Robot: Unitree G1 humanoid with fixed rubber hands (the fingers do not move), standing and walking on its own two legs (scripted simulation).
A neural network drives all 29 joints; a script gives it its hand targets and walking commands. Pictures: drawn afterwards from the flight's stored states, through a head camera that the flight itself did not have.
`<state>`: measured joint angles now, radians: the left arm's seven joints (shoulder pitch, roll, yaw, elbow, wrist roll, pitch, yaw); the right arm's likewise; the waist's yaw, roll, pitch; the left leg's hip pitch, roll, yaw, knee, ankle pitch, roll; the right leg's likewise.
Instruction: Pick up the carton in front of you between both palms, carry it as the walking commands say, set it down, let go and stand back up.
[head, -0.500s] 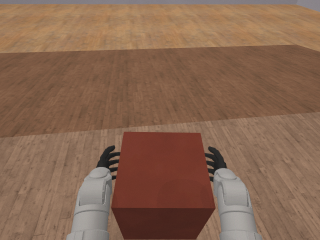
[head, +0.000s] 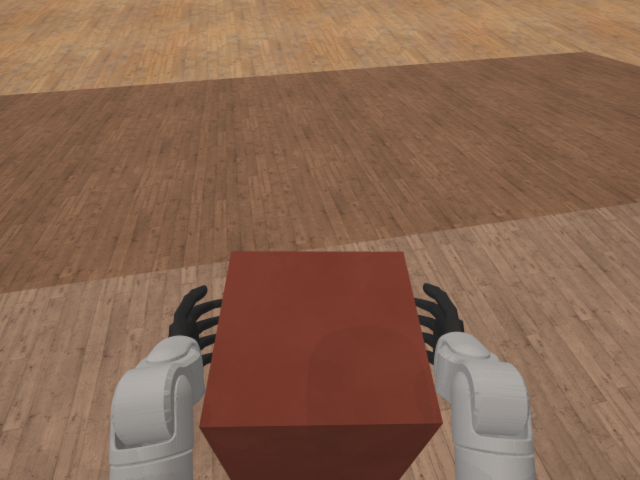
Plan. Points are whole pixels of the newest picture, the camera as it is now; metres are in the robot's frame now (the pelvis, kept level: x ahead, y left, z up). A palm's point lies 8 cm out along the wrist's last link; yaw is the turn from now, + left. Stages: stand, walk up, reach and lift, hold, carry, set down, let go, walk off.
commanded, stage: carry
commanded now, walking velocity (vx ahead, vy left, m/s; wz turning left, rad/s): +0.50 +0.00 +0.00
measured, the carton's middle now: (317, 375) +0.26 +0.01 +0.01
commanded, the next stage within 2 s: none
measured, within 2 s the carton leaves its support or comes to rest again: neither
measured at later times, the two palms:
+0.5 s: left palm (203, 196) +0.56 +0.20 +0.06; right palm (378, 196) +0.56 -0.10 +0.06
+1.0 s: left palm (237, 100) +0.89 +0.18 +0.08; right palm (366, 96) +0.91 -0.12 +0.08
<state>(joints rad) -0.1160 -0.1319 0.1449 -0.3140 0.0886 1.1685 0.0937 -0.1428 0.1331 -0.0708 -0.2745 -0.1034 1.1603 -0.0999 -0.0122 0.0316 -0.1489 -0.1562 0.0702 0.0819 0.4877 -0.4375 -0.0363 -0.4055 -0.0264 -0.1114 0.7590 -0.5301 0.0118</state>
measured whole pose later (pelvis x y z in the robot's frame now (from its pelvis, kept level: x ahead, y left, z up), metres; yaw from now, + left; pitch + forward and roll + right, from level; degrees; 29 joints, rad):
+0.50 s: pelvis +0.30 +0.05 +0.00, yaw -1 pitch +3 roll +1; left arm -0.14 -0.13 0.13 -0.30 0.11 1.20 0.09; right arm -0.14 0.13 -0.09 -0.28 -0.12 1.19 -0.09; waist -0.01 -0.01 -0.04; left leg -0.39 0.01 0.26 0.51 -0.19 0.11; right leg -0.32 -0.08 -0.05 1.15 -0.40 -0.02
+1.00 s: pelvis +0.63 +0.01 +0.00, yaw +4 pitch +4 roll +0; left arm -0.18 -0.14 0.10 -0.31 0.11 1.21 0.09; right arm -0.16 0.13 -0.13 -0.35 -0.11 1.23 -0.09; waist 0.02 0.02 -0.05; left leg -0.30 0.06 0.06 1.15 -0.40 0.02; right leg -0.40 -0.02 -0.27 0.50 -0.18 -0.10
